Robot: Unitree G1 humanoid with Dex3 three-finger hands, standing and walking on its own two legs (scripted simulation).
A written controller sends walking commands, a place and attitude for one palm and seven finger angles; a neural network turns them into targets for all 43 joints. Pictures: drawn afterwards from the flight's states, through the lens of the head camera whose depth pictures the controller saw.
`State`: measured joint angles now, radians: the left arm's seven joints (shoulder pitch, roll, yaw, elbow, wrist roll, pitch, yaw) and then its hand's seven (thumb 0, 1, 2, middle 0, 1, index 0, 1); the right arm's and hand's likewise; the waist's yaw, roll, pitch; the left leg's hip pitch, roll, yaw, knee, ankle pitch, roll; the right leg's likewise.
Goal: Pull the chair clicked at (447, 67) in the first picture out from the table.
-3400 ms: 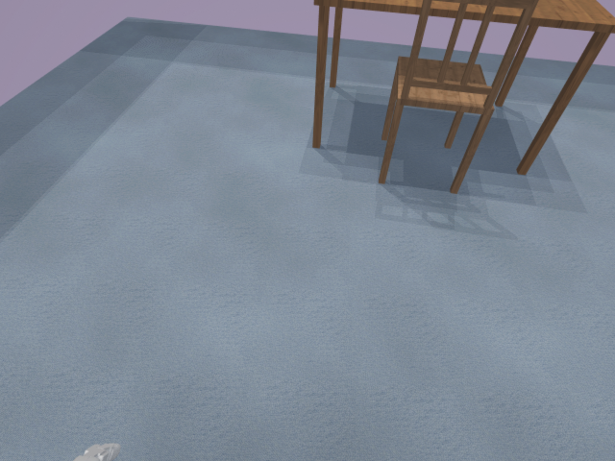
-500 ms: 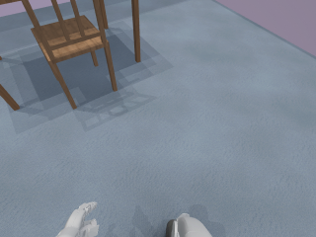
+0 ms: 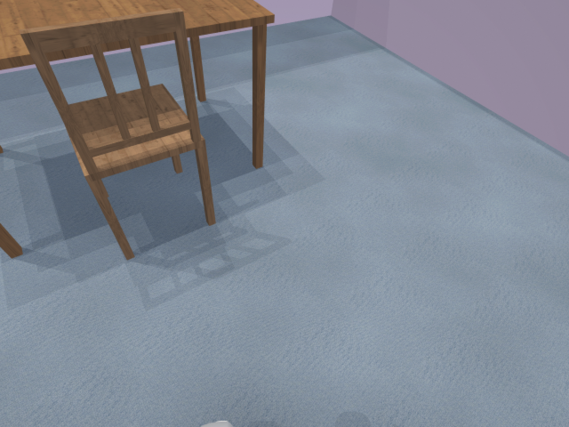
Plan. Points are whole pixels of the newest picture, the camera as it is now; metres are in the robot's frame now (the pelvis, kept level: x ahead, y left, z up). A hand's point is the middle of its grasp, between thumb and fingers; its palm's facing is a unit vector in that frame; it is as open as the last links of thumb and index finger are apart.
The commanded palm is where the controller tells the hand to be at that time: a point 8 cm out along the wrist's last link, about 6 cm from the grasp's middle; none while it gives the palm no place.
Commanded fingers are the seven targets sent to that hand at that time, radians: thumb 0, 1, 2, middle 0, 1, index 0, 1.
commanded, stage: walk to a spot facing it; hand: left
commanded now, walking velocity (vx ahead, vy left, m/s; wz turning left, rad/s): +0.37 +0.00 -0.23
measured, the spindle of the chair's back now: (112, 95) +0.88 +0.55 -0.06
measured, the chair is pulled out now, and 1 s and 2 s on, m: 0.00 0.00 0.00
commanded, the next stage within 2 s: turn to face it in 0.68 s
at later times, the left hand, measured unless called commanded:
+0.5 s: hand (217, 315) +0.33 +0.15 -0.16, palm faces -0.20 -0.96 -0.20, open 7.3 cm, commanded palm none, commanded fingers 0.00 0.90 0.90 -0.20 -0.30 -0.20 -0.30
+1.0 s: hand (246, 273) +0.44 +0.11 -0.18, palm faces -0.05 -0.99 -0.15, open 7.3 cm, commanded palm none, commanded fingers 0.00 0.90 0.90 -0.20 -0.30 -0.20 -0.30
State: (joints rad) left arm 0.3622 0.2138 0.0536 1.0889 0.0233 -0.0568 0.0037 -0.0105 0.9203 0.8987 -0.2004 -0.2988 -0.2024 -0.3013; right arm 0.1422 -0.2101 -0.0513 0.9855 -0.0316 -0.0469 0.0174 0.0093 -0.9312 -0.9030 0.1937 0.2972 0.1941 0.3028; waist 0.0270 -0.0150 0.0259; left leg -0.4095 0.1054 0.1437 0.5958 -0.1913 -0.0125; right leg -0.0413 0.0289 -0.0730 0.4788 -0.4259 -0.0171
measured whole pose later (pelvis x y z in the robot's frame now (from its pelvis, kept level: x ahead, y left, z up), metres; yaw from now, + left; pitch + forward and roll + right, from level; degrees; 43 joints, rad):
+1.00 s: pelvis +0.41 -0.05 +0.01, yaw -6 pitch -2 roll -2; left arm 0.29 0.15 0.03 1.08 0.02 -0.05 0.02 0.00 0.92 0.90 -0.20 -0.30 -0.20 -0.30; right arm 0.16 -0.18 -0.04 1.01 -0.02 0.00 0.01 0.00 -0.92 -0.90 0.19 0.30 0.19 0.30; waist 0.01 -0.01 0.05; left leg -0.42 0.09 0.13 0.65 -0.19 -0.02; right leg -0.07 -0.01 -0.24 0.48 -0.37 -0.02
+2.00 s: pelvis +0.46 -0.10 +0.00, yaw +28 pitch +0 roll +1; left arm 0.27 0.27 0.06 0.94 0.02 0.05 0.02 0.00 0.90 0.90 -0.20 -0.30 -0.21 -0.30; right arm 0.08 -0.24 -0.05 0.89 -0.02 0.04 0.02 0.00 -0.91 -0.90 0.19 0.30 0.20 0.30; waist 0.04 -0.06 0.11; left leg -0.27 0.01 0.10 0.62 -0.34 0.02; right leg -0.34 -0.17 -0.17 0.87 -0.51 0.06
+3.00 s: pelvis +0.51 +0.01 +0.02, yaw +40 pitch +0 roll +0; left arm 0.35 0.21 0.05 1.11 0.03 0.00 -0.01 0.01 0.91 0.90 -0.20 -0.30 -0.20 -0.30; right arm 0.29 -0.15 -0.03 1.04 -0.02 -0.05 -0.02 0.00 -0.92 -0.90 0.20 0.30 0.20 0.30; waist 0.02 -0.05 0.02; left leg -0.12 0.00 0.14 0.41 -0.29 0.04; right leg -0.48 -0.10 -0.07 1.09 -0.32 0.00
